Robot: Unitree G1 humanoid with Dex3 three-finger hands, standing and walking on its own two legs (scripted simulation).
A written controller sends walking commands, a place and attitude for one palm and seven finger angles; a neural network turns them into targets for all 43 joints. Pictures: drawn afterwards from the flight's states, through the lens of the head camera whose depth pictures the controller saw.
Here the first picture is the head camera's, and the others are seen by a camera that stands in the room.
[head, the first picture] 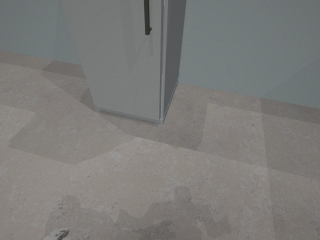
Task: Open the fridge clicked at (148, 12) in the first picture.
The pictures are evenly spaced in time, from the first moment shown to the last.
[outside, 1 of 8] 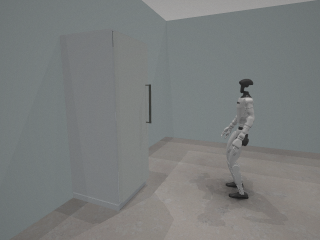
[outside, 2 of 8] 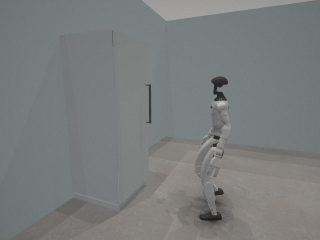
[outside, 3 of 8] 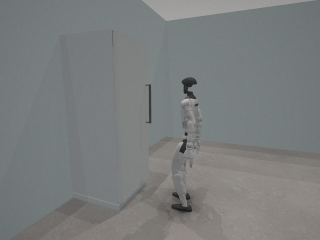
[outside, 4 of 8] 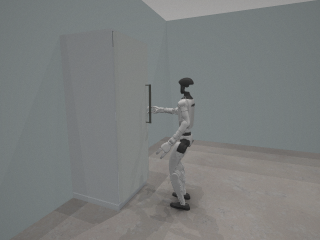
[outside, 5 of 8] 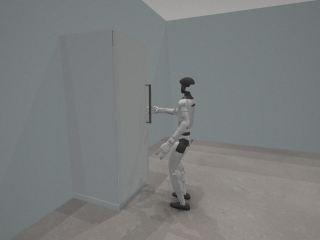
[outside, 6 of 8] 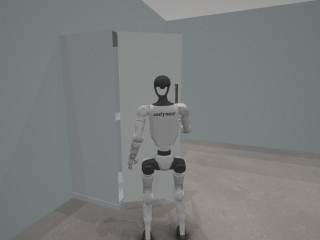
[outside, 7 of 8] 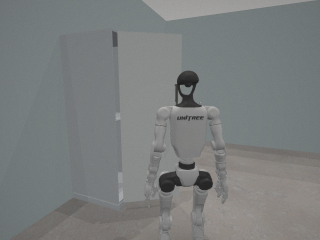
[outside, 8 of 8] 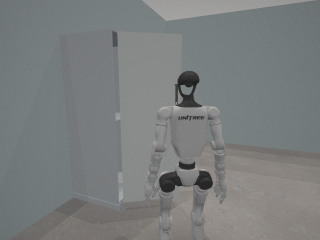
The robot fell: no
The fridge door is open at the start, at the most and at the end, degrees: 0 62 57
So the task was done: yes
